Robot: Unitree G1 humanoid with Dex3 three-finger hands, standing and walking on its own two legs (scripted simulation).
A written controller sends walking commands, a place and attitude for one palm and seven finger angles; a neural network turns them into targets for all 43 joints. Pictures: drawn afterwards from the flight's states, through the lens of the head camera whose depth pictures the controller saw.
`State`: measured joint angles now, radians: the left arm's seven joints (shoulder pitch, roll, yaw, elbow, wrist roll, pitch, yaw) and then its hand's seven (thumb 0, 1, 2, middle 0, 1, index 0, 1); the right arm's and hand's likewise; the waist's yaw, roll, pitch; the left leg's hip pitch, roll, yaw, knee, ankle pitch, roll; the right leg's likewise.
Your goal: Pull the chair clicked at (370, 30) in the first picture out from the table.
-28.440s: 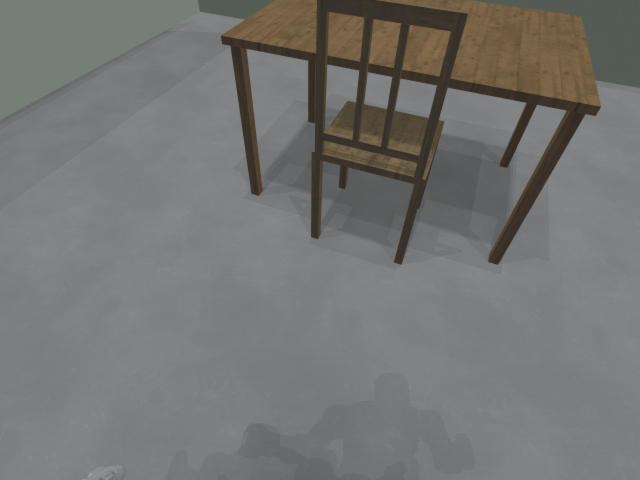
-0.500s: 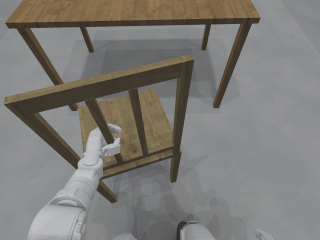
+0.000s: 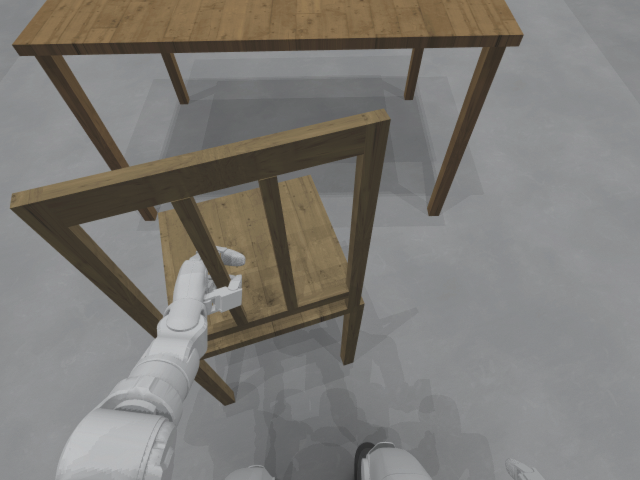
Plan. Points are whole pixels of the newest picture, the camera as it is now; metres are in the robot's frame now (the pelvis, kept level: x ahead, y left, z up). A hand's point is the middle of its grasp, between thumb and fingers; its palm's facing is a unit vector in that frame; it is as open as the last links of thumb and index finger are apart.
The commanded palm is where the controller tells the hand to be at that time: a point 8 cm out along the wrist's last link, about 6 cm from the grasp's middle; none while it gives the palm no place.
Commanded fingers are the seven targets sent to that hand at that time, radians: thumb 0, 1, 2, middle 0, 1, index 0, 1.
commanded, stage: step backward, pulling the chair out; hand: left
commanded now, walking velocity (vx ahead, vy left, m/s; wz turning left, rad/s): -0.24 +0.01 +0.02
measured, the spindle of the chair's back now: (219, 273) +0.39 +0.16 -0.04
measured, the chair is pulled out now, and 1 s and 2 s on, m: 0.48 0.49 0.49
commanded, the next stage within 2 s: stop walking, hand still on the chair in 0.38 s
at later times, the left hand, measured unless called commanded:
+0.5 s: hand (234, 291) +0.37 +0.13 -0.05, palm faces +0.04 -0.98 -0.19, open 5.4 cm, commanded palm +0.35 +0.18 -0.03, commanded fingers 0.00 0.90 0.90 -0.50 -1.45 -0.50 -1.45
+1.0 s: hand (232, 296) +0.36 +0.13 -0.05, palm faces +0.02 -0.98 -0.19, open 5.3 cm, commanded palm +0.34 +0.19 -0.03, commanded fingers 0.00 0.90 0.90 -0.50 -1.45 -0.50 -1.45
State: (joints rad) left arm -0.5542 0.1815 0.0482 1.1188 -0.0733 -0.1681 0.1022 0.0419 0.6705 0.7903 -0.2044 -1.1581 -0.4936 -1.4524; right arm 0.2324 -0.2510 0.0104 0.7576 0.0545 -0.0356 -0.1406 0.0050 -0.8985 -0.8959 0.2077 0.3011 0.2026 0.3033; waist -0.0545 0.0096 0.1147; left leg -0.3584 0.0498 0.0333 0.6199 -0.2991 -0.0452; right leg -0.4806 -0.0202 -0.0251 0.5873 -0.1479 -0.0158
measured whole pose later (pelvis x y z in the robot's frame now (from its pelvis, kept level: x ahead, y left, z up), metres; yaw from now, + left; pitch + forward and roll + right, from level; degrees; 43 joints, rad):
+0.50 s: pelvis +0.00 +0.00 +0.00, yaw +0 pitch +2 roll +1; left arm -0.55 0.18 0.04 1.11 -0.07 -0.17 0.10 0.04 0.67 0.79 -0.20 -1.17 -0.49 -1.45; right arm 0.23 -0.26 0.01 0.75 0.06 -0.03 -0.14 0.00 -0.90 -0.90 0.21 0.30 0.20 0.30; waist -0.05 0.01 0.12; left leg -0.35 0.05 0.03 0.61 -0.29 -0.04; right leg -0.47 -0.02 -0.03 0.58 -0.14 -0.01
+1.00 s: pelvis +0.05 +0.01 +0.01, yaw -1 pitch +0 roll +0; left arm -0.25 0.14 -0.01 0.78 -0.04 -0.09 0.12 0.05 0.69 0.75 -0.18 -1.17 -0.49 -1.45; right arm 0.18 -0.22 0.01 0.68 0.03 0.03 -0.12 0.01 -0.90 -0.90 0.21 0.30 0.20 0.30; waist -0.04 0.01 0.10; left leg -0.17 0.05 0.05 0.49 -0.32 -0.04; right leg -0.32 -0.01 -0.02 0.51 -0.19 -0.01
